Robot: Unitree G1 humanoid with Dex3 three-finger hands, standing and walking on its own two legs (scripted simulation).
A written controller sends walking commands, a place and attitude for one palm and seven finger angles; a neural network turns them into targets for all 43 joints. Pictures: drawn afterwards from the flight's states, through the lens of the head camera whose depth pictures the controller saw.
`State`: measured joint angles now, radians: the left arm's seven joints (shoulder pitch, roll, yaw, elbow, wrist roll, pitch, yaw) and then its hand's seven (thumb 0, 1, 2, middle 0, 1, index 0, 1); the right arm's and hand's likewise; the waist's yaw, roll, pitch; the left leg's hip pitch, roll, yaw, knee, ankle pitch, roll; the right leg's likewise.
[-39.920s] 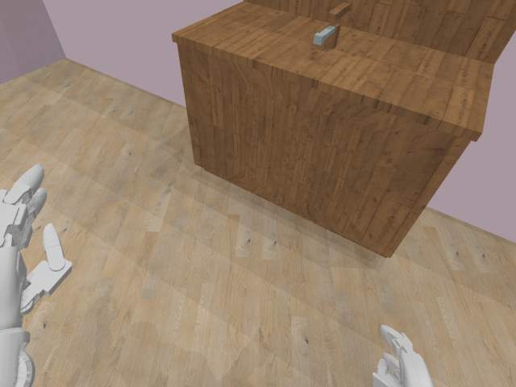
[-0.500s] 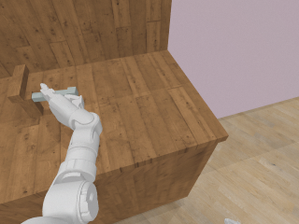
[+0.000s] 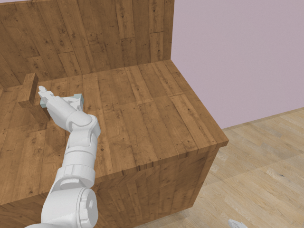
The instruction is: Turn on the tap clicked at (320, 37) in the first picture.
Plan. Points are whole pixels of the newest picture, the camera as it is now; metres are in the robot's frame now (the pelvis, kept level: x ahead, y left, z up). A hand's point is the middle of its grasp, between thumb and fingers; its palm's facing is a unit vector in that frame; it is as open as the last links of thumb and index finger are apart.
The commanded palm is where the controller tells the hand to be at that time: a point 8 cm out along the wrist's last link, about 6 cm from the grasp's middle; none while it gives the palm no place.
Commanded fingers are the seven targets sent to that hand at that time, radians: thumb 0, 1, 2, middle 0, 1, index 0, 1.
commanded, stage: lift the hand up off the lever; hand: left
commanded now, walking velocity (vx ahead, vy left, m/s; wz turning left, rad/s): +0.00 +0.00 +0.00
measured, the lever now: (78, 99) +0.48 +0.25 +0.08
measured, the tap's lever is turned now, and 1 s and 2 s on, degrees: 81 81 81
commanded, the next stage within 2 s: draw the hand back beside the body in 1.06 s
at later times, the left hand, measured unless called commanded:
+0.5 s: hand (77, 98) +0.42 +0.22 +0.14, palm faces +0.80 -0.59 -0.06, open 7.8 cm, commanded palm +0.36 +0.23 +0.15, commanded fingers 0.00 0.90 0.90 -0.15 -0.15 -0.15 -0.15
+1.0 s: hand (80, 96) +0.42 +0.21 +0.16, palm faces +0.78 -0.62 -0.06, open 7.8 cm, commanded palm +0.36 +0.22 +0.16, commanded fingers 0.00 0.90 0.90 -0.15 -0.15 -0.15 -0.15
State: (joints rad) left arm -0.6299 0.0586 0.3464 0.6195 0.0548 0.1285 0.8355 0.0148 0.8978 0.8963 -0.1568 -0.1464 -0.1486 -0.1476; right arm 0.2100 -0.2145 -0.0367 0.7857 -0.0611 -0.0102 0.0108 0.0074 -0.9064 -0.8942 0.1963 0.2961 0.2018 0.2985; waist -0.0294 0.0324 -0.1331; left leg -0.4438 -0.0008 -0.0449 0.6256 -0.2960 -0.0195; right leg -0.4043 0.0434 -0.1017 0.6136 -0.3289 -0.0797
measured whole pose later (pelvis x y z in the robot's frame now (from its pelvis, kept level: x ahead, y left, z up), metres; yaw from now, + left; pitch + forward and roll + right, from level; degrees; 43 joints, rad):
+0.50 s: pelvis -0.01 +0.00 +0.00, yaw -1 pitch +6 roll +0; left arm -0.68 0.07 0.37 0.64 0.03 0.16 0.83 0.01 0.90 0.90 -0.15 -0.15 -0.15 -0.15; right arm 0.20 -0.21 -0.03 0.79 -0.05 -0.03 -0.01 0.01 -0.91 -0.89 0.20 0.30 0.20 0.30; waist -0.03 0.04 -0.12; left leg -0.42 0.00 -0.03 0.58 -0.26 -0.01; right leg -0.39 0.04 -0.09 0.57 -0.29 -0.07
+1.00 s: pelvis +0.01 +0.01 +0.01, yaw -1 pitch +4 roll +0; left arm -0.61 0.02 0.29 0.48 0.01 0.28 0.82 0.01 0.90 0.90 -0.15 -0.15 -0.15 -0.15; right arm 0.15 -0.21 -0.03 0.79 -0.04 -0.02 -0.01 0.01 -0.91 -0.89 0.20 0.30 0.20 0.30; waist 0.01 0.04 -0.11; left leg -0.33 -0.01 -0.03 0.53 -0.26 -0.01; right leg -0.30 0.04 -0.08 0.53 -0.30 -0.07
